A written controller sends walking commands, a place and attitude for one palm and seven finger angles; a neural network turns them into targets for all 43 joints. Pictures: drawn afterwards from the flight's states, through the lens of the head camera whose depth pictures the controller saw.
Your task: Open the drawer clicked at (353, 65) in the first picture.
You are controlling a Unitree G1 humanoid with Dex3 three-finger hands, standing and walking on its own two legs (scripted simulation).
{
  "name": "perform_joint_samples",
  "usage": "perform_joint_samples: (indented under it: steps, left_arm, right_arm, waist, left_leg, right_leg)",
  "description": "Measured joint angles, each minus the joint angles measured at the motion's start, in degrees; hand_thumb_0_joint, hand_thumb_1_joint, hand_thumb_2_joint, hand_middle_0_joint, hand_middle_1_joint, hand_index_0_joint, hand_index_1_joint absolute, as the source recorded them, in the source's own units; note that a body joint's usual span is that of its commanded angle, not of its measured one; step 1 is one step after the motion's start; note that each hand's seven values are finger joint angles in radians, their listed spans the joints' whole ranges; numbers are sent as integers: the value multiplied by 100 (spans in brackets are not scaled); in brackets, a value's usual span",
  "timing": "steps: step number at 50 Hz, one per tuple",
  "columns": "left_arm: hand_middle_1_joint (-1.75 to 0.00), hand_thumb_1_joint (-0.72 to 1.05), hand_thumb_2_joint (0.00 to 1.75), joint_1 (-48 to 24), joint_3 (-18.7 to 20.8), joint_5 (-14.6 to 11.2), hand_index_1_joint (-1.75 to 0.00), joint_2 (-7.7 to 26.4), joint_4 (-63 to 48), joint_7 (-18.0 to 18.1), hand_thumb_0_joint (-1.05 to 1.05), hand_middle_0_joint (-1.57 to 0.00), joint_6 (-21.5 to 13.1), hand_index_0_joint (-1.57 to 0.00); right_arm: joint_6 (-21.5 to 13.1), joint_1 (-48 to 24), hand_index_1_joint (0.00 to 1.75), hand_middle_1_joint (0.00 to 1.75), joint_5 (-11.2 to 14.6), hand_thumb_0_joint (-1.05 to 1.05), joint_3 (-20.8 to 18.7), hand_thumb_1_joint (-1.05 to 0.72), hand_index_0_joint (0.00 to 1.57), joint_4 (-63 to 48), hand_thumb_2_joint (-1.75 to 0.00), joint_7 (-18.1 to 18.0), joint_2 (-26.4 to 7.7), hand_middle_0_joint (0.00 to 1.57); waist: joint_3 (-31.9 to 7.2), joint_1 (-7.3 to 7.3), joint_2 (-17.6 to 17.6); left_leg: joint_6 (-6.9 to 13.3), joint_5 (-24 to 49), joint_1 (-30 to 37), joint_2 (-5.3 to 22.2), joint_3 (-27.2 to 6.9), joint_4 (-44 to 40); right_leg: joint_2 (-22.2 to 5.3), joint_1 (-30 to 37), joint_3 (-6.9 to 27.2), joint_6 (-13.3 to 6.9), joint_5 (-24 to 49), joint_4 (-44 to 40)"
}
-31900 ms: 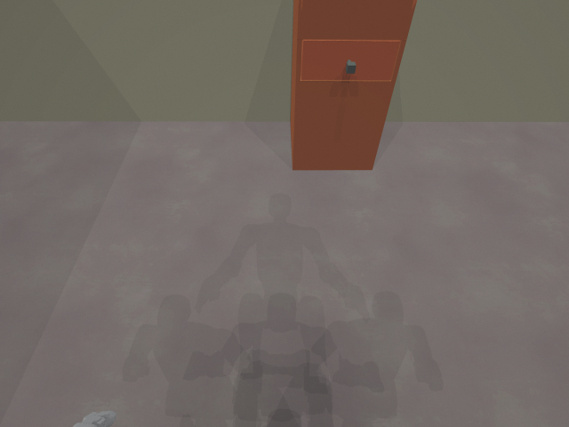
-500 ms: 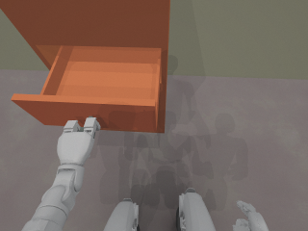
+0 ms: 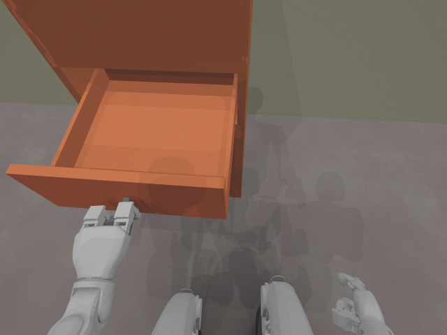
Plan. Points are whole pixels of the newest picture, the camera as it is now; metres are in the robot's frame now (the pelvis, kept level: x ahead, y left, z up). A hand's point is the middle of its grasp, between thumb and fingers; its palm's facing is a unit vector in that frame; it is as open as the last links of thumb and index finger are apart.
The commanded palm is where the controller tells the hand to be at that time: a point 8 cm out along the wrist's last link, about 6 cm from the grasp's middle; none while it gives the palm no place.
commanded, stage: pull the drawer open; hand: left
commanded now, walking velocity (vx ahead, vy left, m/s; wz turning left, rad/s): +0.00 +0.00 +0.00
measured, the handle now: (122, 217) +0.32 +0.22 -0.04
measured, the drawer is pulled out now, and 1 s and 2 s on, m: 0.27 0.30 0.30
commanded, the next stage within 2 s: open the thumb to release the handle in 0.52 s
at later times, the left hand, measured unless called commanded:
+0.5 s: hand (111, 269) +0.23 +0.22 -0.06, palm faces -0.03 -0.05 -1.00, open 6.9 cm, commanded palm +0.18 +0.24 -0.02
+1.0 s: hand (111, 268) +0.23 +0.22 -0.06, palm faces -0.03 -0.03 -1.00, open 10.0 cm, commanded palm +0.21 +0.23 -0.02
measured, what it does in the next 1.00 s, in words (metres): stands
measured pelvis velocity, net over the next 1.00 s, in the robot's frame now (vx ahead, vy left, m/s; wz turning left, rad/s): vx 0.00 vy -0.01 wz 0.01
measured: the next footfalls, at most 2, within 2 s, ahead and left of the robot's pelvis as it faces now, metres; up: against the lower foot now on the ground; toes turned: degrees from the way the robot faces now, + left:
none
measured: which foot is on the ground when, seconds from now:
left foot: down 0.00-1.00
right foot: down 0.00-1.00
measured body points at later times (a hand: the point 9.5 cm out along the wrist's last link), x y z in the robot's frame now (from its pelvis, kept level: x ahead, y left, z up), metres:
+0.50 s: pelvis +0.00 -0.01 -0.01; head +0.11 -0.03 +0.43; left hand +0.23 +0.22 -0.01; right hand +0.20 -0.25 -0.14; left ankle -0.01 +0.14 -0.61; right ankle +0.07 -0.11 -0.61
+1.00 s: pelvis +0.00 -0.01 +0.00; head +0.11 -0.03 +0.43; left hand +0.23 +0.22 +0.00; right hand +0.20 -0.24 -0.14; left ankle -0.01 +0.14 -0.61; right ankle +0.07 -0.11 -0.61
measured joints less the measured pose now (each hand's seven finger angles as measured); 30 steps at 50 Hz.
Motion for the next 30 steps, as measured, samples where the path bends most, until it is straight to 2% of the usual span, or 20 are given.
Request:
perform_joint_samples:
  steps: [17,30]
  left_arm:
    - [-135,62,71,767,69,-62,-133,-1,-569,-6,4,-42,-96,-26]
    - [-135,64,69,1132,207,-152,-133,-2,-981,-118,4,-42,-95,-25]
  right_arm:
    - [-65,-122,30,30,-26,1,46,-91,20,-100,-90,-57,29,20]
    - [-59,-128,30,30,-45,1,80,-91,20,-272,-90,-5,55,20]
  waist:
    - [-19,56,-44]
    - [-71,5,-60]
  left_leg:
    - [-37,-29,-19,10,5,93]
    - [-50,-160,-98,46,52,224]
  right_leg:
    - [17,-53,11,-38,-35,131]
    - [66,-194,59,-49,-144,299]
